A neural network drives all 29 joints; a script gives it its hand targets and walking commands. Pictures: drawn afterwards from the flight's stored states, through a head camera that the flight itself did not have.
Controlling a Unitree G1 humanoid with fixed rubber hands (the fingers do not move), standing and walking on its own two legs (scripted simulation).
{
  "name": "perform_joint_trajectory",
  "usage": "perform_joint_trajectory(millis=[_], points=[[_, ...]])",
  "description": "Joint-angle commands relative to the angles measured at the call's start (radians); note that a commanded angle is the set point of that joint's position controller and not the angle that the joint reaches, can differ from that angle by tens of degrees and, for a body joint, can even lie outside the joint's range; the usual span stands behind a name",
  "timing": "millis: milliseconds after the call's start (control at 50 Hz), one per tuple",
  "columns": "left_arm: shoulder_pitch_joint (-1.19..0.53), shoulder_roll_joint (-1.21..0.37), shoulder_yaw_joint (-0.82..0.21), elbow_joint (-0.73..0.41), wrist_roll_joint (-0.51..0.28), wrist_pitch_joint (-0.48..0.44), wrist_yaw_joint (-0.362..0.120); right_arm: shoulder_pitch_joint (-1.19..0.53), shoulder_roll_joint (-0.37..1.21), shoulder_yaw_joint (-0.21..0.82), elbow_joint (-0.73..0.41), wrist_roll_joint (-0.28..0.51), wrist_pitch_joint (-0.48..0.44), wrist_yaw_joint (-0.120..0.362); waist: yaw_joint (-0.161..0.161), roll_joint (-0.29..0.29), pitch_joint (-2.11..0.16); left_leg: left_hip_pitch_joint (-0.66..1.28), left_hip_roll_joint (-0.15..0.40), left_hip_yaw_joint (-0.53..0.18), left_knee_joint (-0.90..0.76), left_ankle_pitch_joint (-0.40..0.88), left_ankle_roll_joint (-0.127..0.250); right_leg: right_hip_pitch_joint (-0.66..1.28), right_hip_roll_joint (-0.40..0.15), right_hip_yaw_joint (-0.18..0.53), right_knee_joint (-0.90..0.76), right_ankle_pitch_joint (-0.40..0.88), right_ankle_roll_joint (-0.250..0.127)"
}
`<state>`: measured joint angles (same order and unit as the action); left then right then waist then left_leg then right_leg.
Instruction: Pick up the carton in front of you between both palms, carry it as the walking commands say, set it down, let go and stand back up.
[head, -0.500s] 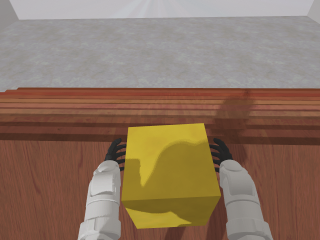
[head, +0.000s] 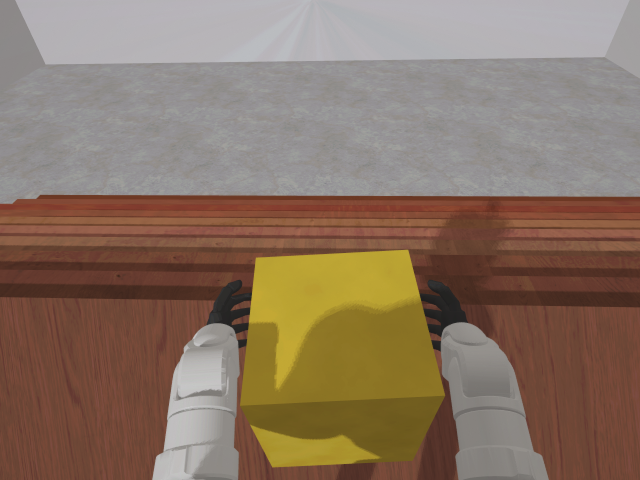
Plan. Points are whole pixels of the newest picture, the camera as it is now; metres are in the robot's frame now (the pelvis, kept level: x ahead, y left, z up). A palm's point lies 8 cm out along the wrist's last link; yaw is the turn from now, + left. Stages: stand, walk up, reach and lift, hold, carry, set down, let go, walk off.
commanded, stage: hold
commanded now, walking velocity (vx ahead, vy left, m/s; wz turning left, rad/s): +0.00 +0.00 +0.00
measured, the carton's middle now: (337, 363) +0.29 +0.00 -0.02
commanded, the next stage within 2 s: carry in 0.38 s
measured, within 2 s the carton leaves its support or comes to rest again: neither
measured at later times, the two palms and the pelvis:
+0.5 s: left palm (218, 328) +0.29 +0.16 +0.06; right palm (448, 324) +0.30 -0.14 +0.06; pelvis +0.00 +0.00 -0.01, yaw +3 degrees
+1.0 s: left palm (226, 238) +0.45 +0.17 +0.08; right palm (413, 226) +0.47 -0.13 +0.08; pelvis +0.20 +0.00 +0.00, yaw +4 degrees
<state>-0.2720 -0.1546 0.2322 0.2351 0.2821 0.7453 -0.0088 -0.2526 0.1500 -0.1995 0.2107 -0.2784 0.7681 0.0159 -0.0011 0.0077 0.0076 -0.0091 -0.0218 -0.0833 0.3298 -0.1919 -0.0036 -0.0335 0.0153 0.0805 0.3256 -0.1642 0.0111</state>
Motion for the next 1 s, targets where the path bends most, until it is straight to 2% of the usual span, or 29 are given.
perform_joint_trajectory(millis=[0,220,340,360,400,420,440,460,480,520,540,560,580,600,620,640,680,740,780,800,820,840,860,880,900,920,940,960,980], points=[[-0.417,-0.885,-0.478,0.01,-0.225,-0.002,-0.231,-0.457,0.868,0.469,-0.024,0.226,-0.025,0.218,-0.004,0.002,-0.126,-0.056,-0.063,0.013,-0.058,0.09,-0.003,0.049,0.076,-0.017,-0.034,0.067,-0.009],[-0.508,-0.905,-0.467,0.054,-0.22,-0.015,-0.243,-0.548,0.906,0.469,0.016,0.225,-0.034,0.227,0.0,-0.004,-0.157,-0.073,-0.062,0.018,-0.045,0.029,0.002,0.051,0.071,-0.022,-0.021,0.017,-0.005],[-0.512,-0.899,-0.463,0.059,-0.216,-0.017,-0.244,-0.546,0.912,0.465,0.025,0.223,-0.033,0.224,0.001,-0.008,-0.167,-0.065,-0.065,0.021,-0.043,0.047,0.003,0.058,0.068,-0.02,-0.024,0.039,-0.002],[-0.524,-0.9,-0.492,0.048,-0.234,-0.01,-0.244,-0.566,0.91,0.491,0.022,0.244,-0.029,0.221,-0.001,-0.046,-0.189,-0.181,0.097,0.009,0.045,-0.1,0.007,-0.058,-0.113,-0.014,0.034,-0.119,-0.009],[-0.52,-0.896,-0.504,0.02,-0.248,-0.004,-0.236,-0.58,0.918,0.505,-0.006,0.262,-0.026,0.217,0.004,-0.066,-0.183,-0.271,0.052,0.016,0.074,-0.438,0.008,-0.152,-0.123,0.064,-0.04,-0.56,-0.027],[-0.529,-0.896,-0.522,-0.008,-0.258,0.0,-0.231,-0.593,0.917,0.525,-0.035,0.277,-0.021,0.214,0.005,-0.095,-0.169,-0.332,0.034,0.039,0.127,-0.466,0.0,-0.157,-0.149,0.11,-0.066,-0.645,-0.042],[-0.526,-0.898,-0.547,-0.033,-0.272,0.007,-0.223,-0.598,0.917,0.55,-0.061,0.297,-0.014,0.21,0.009,-0.146,-0.181,-0.341,0.013,0.095,0.231,-0.335,-0.011,-0.154,-0.192,0.162,-0.096,-0.614,-0.068],[-0.508,-0.895,-0.569,-0.056,-0.284,0.02,-0.212,-0.6,0.918,0.579,-0.085,0.322,-0.002,0.206,0.009,-0.172,-0.214,-0.329,0.005,0.136,0.294,-0.216,-0.015,-0.159,-0.227,0.196,-0.111,-0.532,-0.093],[-0.483,-0.89,-0.593,-0.08,-0.294,0.036,-0.201,-0.603,0.911,0.608,-0.109,0.347,0.013,0.202,0.006,-0.162,-0.245,-0.302,0.013,0.15,0.259,-0.2,-0.013,-0.178,-0.234,0.186,-0.108,-0.479,-0.106],[-0.469,-0.862,-0.64,-0.153,-0.321,0.082,-0.179,-0.596,0.904,0.663,-0.167,0.395,0.057,0.195,0.001,-0.113,-0.292,-0.141,0.013,0.163,0.084,-0.199,0.006,-0.272,-0.184,0.086,-0.014,-0.479,-0.092],[-0.479,-0.846,-0.669,-0.2,-0.345,0.114,-0.172,-0.589,0.884,0.683,-0.194,0.414,0.085,0.188,-0.002,-0.024,-0.289,-0.087,0.083,0.054,0.003,-0.298,0.027,-0.359,-0.124,-0.013,0.094,-0.483,-0.059],[-0.522,-0.843,-0.701,-0.243,-0.377,0.148,-0.169,-0.557,0.862,0.688,-0.209,0.419,0.113,0.179,-0.022,0.182,-0.264,-0.03,0.259,-0.227,-0.129,-0.503,0.092,-0.504,-0.051,-0.133,0.339,-0.423,-0.008],[-0.549,-0.836,-0.73,-0.261,-0.406,0.181,-0.168,-0.54,0.836,0.683,-0.223,0.419,0.142,0.168,-0.029,0.262,-0.187,0.019,0.372,-0.413,-0.21,-0.528,0.155,-0.667,-0.03,-0.181,0.446,-0.349,0.009],[-0.559,-0.848,-0.769,-0.283,-0.446,0.211,-0.168,-0.53,0.811,0.692,-0.254,0.424,0.173,0.155,-0.026,0.2,-0.157,0.007,0.39,-0.428,-0.211,-0.441,0.197,-0.703,-0.075,-0.136,0.461,-0.319,-0.002],[-0.568,-0.86,-0.796,-0.302,-0.487,0.237,-0.17,-0.538,0.8,0.703,-0.296,0.438,0.202,0.145,-0.025,0.144,-0.18,0.016,0.374,-0.361,-0.191,-0.336,0.199,-0.686,-0.082,-0.141,0.442,-0.299,-0.004],[-0.552,-0.863,-0.813,-0.318,-0.515,0.261,-0.168,-0.533,0.804,0.724,-0.339,0.461,0.231,0.135,-0.027,0.123,-0.22,0.048,0.348,-0.274,-0.169,-0.241,0.185,-0.664,-0.077,-0.156,0.412,-0.275,-0.001],[-0.511,-0.869,-0.83,-0.362,-0.555,0.303,-0.161,-0.517,0.809,0.757,-0.412,0.498,0.276,0.124,-0.029,0.148,-0.274,0.067,0.282,-0.137,-0.138,-0.105,0.154,-0.593,-0.044,-0.203,0.327,-0.207,0.005],[-0.417,-0.868,-0.829,-0.428,-0.569,0.364,-0.146,-0.432,0.814,0.779,-0.484,0.53,0.339,0.124,-0.029,0.174,-0.295,0.044,0.245,-0.039,-0.089,0.021,0.132,-0.48,-0.011,-0.258,0.186,-0.137,0.008],[-0.345,-0.865,-0.818,-0.459,-0.557,0.399,-0.142,-0.399,0.826,0.788,-0.514,0.544,0.377,0.133,-0.012,0.126,-0.31,-0.086,0.211,0.056,0.019,0.031,0.103,-0.244,0.008,-0.312,0.036,-0.011,0.009],[-0.326,-0.861,-0.814,-0.481,-0.55,0.414,-0.141,-0.372,0.831,0.792,-0.522,0.549,0.392,0.138,-0.01,0.085,-0.342,-0.221,0.191,0.101,0.11,0.052,0.079,-0.037,-0.012,-0.3,0.034,0.0,-0.005],[-0.296,-0.854,-0.807,-0.493,-0.542,0.428,-0.139,-0.361,0.828,0.792,-0.532,0.554,0.405,0.143,0.006,0.011,-0.389,-0.378,0.164,0.151,0.268,-0.002,0.045,0.162,-0.122,-0.176,0.027,-0.081,-0.032],[-0.26,-0.823,-0.792,-0.499,-0.515,0.435,-0.136,-0.379,0.831,0.8,-0.564,0.57,0.424,0.151,0.025,-0.219,-0.404,-0.642,0.08,0.235,0.544,-0.19,-0.006,0.31,-0.371,0.214,-0.066,-0.263,-0.143],[-0.264,-0.829,-0.787,-0.5,-0.501,0.438,-0.132,-0.413,0.839,0.809,-0.591,0.582,0.438,0.158,0.027,-0.294,-0.353,-0.827,0.05,0.187,0.688,-0.321,0.006,0.327,-0.491,0.424,-0.116,-0.26,-0.25],[-0.304,-0.876,-0.8,-0.537,-0.514,0.444,-0.13,-0.456,0.846,0.816,-0.607,0.594,0.446,0.164,0.025,-0.197,-0.318,-0.857,0.11,0.119,0.787,-0.32,0.026,0.257,-0.498,0.41,-0.111,-0.199,-0.27],[-0.354,-0.888,-0.806,-0.577,-0.533,0.45,-0.129,-0.487,0.842,0.82,-0.62,0.612,0.449,0.167,0.025,-0.114,-0.307,-0.845,0.143,0.109,0.816,-0.29,0.032,0.195,-0.463,0.324,-0.11,-0.176,-0.25],[-0.382,-0.889,-0.814,-0.602,-0.55,0.456,-0.127,-0.491,0.849,0.819,-0.622,0.622,0.452,0.166,0.023,-0.052,-0.308,-0.813,0.166,0.104,0.768,-0.231,0.03,0.145,-0.433,0.243,-0.143,-0.244,-0.214],[-0.397,-0.884,-0.823,-0.618,-0.563,0.462,-0.126,-0.482,0.852,0.815,-0.622,0.625,0.455,0.161,0.023,-0.051,-0.296,-0.769,0.171,0.117,0.687,-0.177,0.021,0.094,-0.401,0.16,-0.174,-0.24,-0.18],[-0.397,-0.876,-0.826,-0.62,-0.574,0.47,-0.127,-0.464,0.849,0.808,-0.612,0.618,0.457,0.155,0.024,-0.074,-0.289,-0.72,0.156,0.147,0.616,-0.137,0.011,0.062,-0.365,0.073,-0.183,-0.178,-0.156],[-0.377,-0.867,-0.829,-0.613,-0.582,0.477,-0.13,-0.428,0.842,0.799,-0.597,0.604,0.46,0.148,0.022,-0.098,-0.283,-0.684,0.142,0.169,0.545,-0.114,0.002,0.043,-0.339,0.014,-0.185,-0.134,-0.145]])
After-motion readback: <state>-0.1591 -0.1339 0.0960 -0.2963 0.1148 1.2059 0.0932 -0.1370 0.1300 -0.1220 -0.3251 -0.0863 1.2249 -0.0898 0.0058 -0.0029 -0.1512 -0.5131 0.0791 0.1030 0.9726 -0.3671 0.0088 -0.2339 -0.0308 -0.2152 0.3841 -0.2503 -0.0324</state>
